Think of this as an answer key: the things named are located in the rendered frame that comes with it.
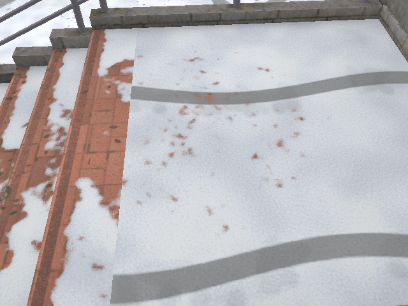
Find stairs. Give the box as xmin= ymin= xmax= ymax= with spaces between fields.
xmin=0 ymin=48 xmax=88 ymax=306

